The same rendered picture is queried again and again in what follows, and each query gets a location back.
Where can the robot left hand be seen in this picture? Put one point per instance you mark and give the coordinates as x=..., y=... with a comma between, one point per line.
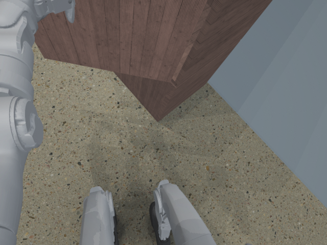
x=41, y=9

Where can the cupboard door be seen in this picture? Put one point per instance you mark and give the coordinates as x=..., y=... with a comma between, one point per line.
x=144, y=38

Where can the left robot forearm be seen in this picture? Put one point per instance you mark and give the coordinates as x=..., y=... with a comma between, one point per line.
x=17, y=28

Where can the robot right shin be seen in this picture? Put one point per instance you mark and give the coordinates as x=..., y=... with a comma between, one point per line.
x=164, y=227

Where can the robot left thigh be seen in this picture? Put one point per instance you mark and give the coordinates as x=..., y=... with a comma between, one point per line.
x=98, y=210

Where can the robot left upper arm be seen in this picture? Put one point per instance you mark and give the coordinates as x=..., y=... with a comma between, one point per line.
x=20, y=131

